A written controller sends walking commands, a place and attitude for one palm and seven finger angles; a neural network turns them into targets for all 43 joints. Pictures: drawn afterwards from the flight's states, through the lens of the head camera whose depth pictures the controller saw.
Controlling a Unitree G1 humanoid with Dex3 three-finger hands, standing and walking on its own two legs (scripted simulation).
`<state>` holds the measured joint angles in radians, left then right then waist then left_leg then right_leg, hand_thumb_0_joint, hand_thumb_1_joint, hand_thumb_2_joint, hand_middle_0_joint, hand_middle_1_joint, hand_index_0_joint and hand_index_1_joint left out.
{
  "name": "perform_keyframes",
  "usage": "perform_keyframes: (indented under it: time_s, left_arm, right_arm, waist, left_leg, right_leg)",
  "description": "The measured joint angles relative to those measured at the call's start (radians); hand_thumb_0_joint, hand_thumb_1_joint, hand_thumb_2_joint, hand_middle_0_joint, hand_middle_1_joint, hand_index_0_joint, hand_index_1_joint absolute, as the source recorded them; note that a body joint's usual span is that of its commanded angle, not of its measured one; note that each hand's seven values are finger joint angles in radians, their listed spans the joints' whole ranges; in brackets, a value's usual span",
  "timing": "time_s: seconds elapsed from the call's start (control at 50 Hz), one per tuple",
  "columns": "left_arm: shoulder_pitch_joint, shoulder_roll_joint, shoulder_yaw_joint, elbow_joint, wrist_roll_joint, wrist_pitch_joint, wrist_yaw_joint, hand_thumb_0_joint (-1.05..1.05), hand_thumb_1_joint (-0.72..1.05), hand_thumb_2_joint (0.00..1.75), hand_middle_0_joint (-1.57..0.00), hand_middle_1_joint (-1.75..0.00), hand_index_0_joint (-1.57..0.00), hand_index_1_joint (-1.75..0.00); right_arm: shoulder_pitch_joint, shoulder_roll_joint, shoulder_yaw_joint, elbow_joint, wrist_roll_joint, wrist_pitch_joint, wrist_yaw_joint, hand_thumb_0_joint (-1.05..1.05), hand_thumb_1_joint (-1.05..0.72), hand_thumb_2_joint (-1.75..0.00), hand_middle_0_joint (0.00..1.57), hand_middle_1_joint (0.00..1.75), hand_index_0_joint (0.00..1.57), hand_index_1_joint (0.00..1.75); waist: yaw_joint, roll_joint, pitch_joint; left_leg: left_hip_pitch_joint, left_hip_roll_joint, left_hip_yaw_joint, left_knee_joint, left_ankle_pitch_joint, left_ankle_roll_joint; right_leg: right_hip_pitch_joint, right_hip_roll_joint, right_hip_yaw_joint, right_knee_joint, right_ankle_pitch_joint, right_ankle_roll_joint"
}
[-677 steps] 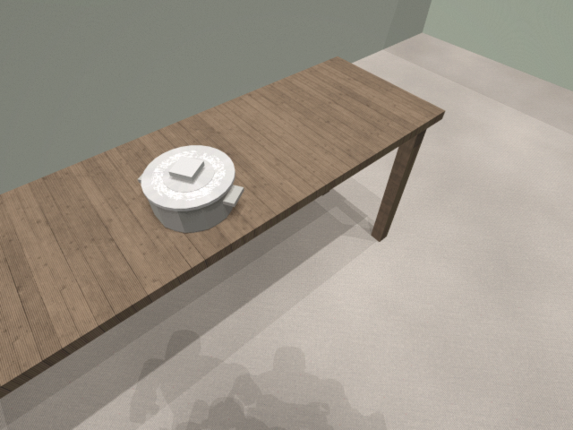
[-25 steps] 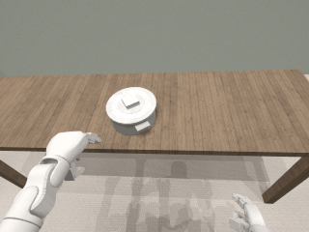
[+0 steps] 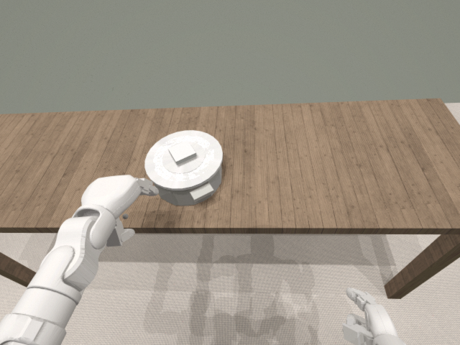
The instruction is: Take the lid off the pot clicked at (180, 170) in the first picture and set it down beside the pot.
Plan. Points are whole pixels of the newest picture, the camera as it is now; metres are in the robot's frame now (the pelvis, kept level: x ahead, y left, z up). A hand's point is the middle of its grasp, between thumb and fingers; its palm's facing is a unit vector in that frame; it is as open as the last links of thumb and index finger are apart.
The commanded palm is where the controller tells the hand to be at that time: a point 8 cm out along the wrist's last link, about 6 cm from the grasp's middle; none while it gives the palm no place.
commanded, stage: move the open hand above the knob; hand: left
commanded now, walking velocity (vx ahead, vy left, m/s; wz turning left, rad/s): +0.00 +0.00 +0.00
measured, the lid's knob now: (182, 152) +0.54 +0.17 -0.02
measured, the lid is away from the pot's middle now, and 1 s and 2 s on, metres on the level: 0.00 0.00 0.00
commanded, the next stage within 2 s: lower the open fingers around the knob in 2.00 s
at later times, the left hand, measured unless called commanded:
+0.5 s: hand (146, 183) +0.39 +0.20 +0.05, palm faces -0.31 -0.09 -0.95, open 10.1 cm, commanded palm +0.40 +0.20 +0.11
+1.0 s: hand (166, 154) +0.46 +0.18 +0.05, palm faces -0.35 -0.06 -0.93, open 10.1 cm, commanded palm +0.48 +0.18 +0.11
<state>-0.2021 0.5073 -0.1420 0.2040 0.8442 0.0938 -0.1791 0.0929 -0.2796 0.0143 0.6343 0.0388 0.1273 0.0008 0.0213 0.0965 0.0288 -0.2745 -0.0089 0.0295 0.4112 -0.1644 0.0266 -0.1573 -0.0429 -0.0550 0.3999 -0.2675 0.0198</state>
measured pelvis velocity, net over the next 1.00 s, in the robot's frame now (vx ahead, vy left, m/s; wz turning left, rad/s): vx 0.01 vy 0.00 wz -0.02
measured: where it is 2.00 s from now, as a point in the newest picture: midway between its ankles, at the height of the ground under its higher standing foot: outside the picture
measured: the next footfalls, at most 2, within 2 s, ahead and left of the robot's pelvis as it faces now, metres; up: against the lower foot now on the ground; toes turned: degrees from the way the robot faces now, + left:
none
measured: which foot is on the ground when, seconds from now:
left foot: down 0.00-1.00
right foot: down 0.00-1.00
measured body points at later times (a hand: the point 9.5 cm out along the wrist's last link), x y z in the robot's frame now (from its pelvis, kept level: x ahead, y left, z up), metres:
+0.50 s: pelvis +0.01 +0.00 +0.00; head +0.06 -0.04 +0.44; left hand +0.40 +0.21 +0.10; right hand +0.16 -0.26 -0.13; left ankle +0.03 +0.10 -0.74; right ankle -0.04 -0.13 -0.74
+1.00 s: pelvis +0.01 +0.00 -0.01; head +0.07 -0.03 +0.44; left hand +0.48 +0.18 +0.11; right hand +0.10 -0.27 -0.15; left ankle +0.03 +0.10 -0.74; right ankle -0.04 -0.13 -0.74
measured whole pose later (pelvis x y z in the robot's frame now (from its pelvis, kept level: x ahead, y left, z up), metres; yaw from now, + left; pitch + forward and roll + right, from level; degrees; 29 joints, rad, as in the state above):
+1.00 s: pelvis +0.01 +0.00 -0.01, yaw -1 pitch +9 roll +0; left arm -0.83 0.45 -0.20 0.87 0.90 0.11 -0.18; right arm 0.20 -0.29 -0.01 0.71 0.06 0.17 -0.01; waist -0.07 0.07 -0.03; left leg -0.44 0.00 0.05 0.50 -0.21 0.03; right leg -0.33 -0.04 -0.03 0.49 -0.31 0.02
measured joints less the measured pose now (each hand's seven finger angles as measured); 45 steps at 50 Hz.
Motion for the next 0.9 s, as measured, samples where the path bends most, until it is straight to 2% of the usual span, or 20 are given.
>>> perform_keyframes:
  time_s: [0.08, 0.2, 0.34, 0.46, 0.56, 0.9]
  left_arm:
    - [-0.041, 0.003, -0.007, 0.042, 0.002, 0.02, -0.003, 0.0, -0.22, 1.25, -0.82, -0.08, -0.82, -0.08]
    - [-0.085, 0.007, 0.0, 0.088, -0.005, 0.02, -0.011, 0.0, -0.22, 1.25, -0.82, -0.08, -0.82, -0.08]
    - [-0.164, -0.002, -0.027, 0.15, -0.001, 0.02, -0.021, 0.0, -0.22, 1.25, -0.82, -0.08, -0.82, -0.08]
    - [-0.234, -0.014, -0.034, 0.214, 0.007, 0.023, -0.008, 0.0, -0.22, 1.25, -0.82, -0.08, -0.82, -0.08]
    - [-0.302, -0.025, -0.052, 0.29, 0.015, 0.042, -0.008, 0.0, -0.22, 1.25, -0.82, -0.08, -0.82, -0.08]
    - [-0.562, -0.062, -0.074, 0.602, 0.044, 0.027, -0.006, 0.0, -0.22, 1.25, -0.81, -0.08, -0.82, -0.08]
  right_arm:
    - [0.008, 0.0, 0.0, 0.003, 0.003, 0.008, -0.003, 0.01, -0.91, -0.9, 0.2, 0.3, 0.2, 0.3]
    - [0.021, -0.008, -0.004, 0.008, 0.009, 0.012, -0.003, 0.01, -0.91, -0.9, 0.2, 0.3, 0.2, 0.3]
    - [0.03, -0.015, -0.011, 0.013, 0.015, 0.022, -0.005, 0.01, -0.91, -0.9, 0.2, 0.3, 0.2, 0.3]
    - [0.04, -0.012, -0.012, 0.016, 0.019, 0.028, 0.001, 0.01, -0.91, -0.9, 0.2, 0.3, 0.2, 0.3]
    - [0.046, -0.009, -0.012, 0.022, 0.024, 0.038, 0.005, 0.01, -0.91, -0.9, 0.2, 0.3, 0.2, 0.3]
    - [0.083, -0.006, -0.019, 0.059, 0.029, 0.051, 0.0, 0.01, -0.91, -0.9, 0.2, 0.3, 0.2, 0.3]
  waist:
    - [-0.005, -0.005, -0.001]
    - [-0.015, -0.004, -0.01]
    - [-0.025, -0.005, -0.014]
    - [-0.033, -0.009, -0.024]
    - [-0.041, -0.012, -0.031]
    - [-0.073, -0.025, -0.051]
  left_leg:
    - [-0.01, 0.004, -0.002, 0.008, -0.008, -0.003]
    - [-0.024, 0.007, -0.002, 0.022, -0.021, -0.006]
    - [-0.042, 0.005, -0.002, 0.033, -0.028, -0.005]
    - [-0.061, 0.005, 0.002, 0.041, -0.033, -0.005]
    - [-0.078, 0.005, 0.003, 0.052, -0.039, -0.004]
    - [-0.142, 0.007, 0.012, 0.082, -0.048, 0.0]
  right_leg:
    - [-0.009, 0.004, -0.001, 0.006, -0.007, -0.003]
    - [-0.02, 0.007, -0.001, 0.014, -0.016, -0.005]
    - [-0.039, 0.005, -0.001, 0.027, -0.026, -0.005]
    - [-0.061, 0.004, 0.004, 0.039, -0.032, -0.004]
    - [-0.079, 0.003, 0.006, 0.051, -0.037, -0.004]
    - [-0.149, 0.003, 0.016, 0.086, -0.046, -0.002]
